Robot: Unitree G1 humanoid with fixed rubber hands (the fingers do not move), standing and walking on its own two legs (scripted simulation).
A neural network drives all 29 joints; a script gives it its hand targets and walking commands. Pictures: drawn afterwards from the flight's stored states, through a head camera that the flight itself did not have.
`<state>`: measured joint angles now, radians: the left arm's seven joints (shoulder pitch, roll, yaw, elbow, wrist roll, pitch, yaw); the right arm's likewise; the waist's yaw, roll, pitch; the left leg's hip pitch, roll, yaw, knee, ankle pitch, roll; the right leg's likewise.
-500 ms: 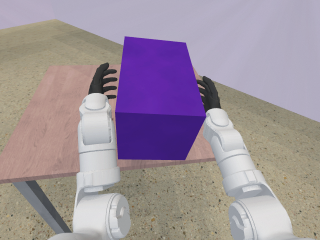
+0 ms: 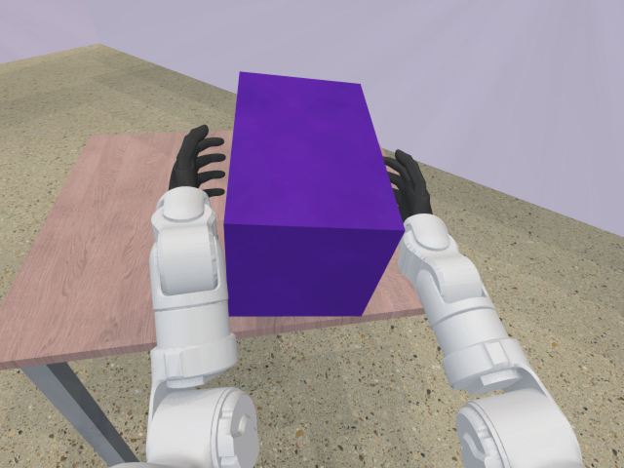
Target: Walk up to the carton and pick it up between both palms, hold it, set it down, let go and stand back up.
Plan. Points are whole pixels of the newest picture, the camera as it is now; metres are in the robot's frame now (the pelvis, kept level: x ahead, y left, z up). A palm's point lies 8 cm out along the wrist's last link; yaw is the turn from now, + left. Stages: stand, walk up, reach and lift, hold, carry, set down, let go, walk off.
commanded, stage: hold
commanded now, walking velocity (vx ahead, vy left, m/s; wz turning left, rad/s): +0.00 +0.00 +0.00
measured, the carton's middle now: (299, 191) +0.43 +0.03 +0.17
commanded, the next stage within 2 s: none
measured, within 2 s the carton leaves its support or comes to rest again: neither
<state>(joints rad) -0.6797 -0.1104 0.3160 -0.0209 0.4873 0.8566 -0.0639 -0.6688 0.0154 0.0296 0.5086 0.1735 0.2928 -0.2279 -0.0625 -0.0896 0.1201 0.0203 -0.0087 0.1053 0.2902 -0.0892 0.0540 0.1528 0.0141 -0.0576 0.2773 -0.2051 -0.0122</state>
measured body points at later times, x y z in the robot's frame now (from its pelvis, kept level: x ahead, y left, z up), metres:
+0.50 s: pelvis -0.01 +0.00 +0.00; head -0.05 +0.05 +0.44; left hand +0.37 +0.16 +0.22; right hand +0.37 -0.11 +0.19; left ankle +0.07 +0.08 -0.75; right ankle -0.01 -0.10 -0.75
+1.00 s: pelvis -0.01 +0.00 +0.00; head -0.05 +0.04 +0.44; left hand +0.36 +0.16 +0.22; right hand +0.37 -0.11 +0.19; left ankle +0.07 +0.08 -0.75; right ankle -0.01 -0.10 -0.75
